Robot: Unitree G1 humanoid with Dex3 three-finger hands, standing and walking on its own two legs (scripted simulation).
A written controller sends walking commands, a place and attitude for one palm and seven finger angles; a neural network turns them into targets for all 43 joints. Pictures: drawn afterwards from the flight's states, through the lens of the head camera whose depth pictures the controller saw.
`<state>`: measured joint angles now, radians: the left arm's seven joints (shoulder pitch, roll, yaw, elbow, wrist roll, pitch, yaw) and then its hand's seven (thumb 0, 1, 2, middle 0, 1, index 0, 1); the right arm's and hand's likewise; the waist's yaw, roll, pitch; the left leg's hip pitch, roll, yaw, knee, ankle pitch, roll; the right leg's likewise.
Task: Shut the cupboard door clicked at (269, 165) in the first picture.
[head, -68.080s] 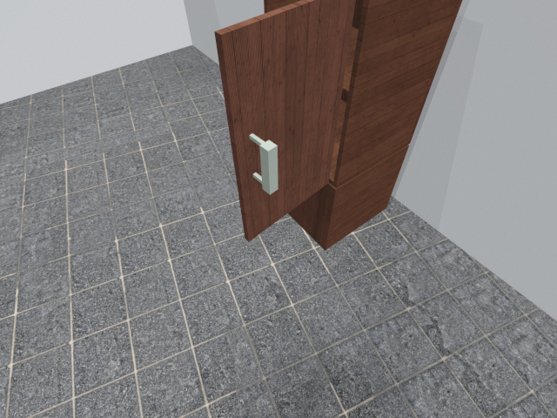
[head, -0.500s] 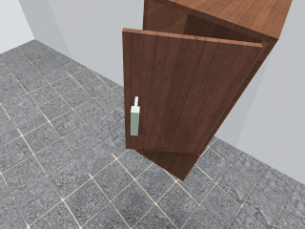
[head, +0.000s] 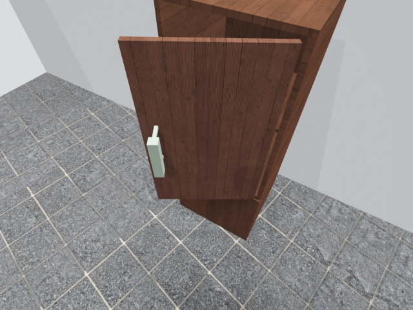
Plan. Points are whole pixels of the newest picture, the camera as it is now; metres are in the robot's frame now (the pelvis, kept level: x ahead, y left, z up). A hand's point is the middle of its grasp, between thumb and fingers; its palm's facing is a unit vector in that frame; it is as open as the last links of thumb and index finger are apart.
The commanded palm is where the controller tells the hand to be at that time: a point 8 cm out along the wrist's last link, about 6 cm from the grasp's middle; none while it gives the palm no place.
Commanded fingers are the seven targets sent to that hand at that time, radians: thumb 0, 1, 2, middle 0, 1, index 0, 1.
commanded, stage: come to a stop and stand still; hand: left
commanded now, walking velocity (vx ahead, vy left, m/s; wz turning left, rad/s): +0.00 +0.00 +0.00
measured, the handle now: (157, 151) +0.51 +0.15 -0.04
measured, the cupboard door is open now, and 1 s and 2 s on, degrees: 31 31 31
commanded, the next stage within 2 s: look again from close up in 0.14 s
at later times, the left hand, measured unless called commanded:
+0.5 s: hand out of the picture -0.02 +0.18 -0.16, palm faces +0.01 -0.97 -0.23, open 7.4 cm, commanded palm none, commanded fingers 0.00 0.90 0.90 -0.20 -0.30 -0.20 -0.30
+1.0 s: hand out of the picture +0.02 +0.18 -0.17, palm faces -0.03 -0.98 -0.20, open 7.4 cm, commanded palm none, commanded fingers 0.00 0.90 0.90 -0.20 -0.30 -0.20 -0.30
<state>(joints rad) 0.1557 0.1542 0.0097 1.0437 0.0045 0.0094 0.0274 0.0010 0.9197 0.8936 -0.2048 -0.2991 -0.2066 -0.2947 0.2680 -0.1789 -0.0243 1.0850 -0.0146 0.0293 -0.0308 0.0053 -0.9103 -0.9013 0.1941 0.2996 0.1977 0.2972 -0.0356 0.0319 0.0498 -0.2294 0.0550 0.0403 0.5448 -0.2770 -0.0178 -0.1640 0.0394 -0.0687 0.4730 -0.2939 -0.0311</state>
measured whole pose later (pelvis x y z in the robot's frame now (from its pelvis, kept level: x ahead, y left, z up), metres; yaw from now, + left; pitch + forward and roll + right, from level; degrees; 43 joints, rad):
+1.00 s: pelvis +0.01 +0.00 +0.00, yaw -2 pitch +0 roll +1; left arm 0.27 0.17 -0.01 1.10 0.01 0.00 0.03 0.01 0.91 0.89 -0.20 -0.30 -0.20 -0.29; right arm 0.28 -0.15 0.01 1.12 -0.02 -0.02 -0.03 0.01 -0.91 -0.90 0.20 0.30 0.20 0.30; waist 0.00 -0.01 0.02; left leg -0.19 0.01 0.10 0.48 -0.29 0.01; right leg -0.19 0.00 -0.01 0.51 -0.32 -0.02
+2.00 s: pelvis +0.08 -0.07 +0.00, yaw +1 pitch +1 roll +2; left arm 0.19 0.17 0.03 0.96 0.03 0.01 0.04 0.01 0.91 0.89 -0.21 -0.30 -0.21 -0.29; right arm 0.17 -0.19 -0.05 0.99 -0.01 0.05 -0.01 0.01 -0.91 -0.90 0.19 0.30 0.20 0.30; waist 0.03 -0.02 0.07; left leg -0.38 -0.01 0.06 0.88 -0.48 -0.04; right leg -0.34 -0.09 -0.06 0.54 -0.22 0.01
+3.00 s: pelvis +0.04 -0.04 +0.01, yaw +0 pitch +0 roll +0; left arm 0.33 0.09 -0.02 1.13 0.01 -0.01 0.05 0.01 0.91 0.89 -0.20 -0.30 -0.20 -0.29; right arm 0.30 -0.11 0.01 1.13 -0.01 0.00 -0.02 0.00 -0.91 -0.90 0.20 0.30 0.20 0.30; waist 0.00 0.00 0.04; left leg -0.24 -0.01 0.08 0.44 -0.20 0.04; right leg -0.16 0.00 -0.05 0.42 -0.26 -0.01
